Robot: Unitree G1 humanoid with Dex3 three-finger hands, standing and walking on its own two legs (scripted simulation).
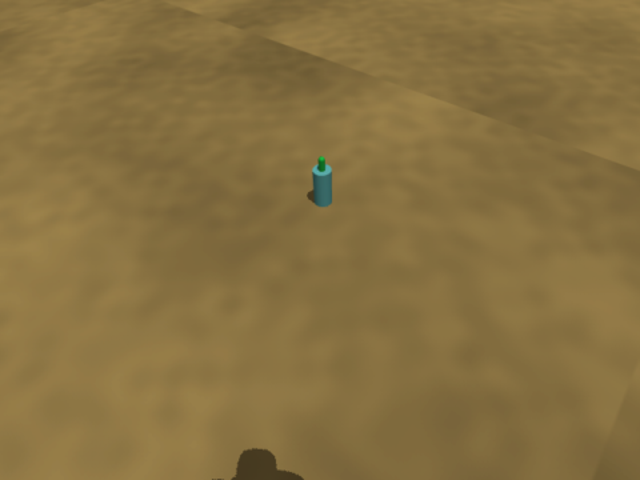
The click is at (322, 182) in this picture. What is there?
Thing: necked bottle
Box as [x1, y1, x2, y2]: [312, 156, 331, 206]
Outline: 321,156 318,159 318,164 314,166 312,170 314,202 319,206 326,206 331,202 331,169 328,165 324,163 324,158
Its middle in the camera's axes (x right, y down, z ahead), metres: +0.00 -0.30 +1.75
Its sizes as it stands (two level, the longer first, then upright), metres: 0.084 0.084 0.252
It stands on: the floor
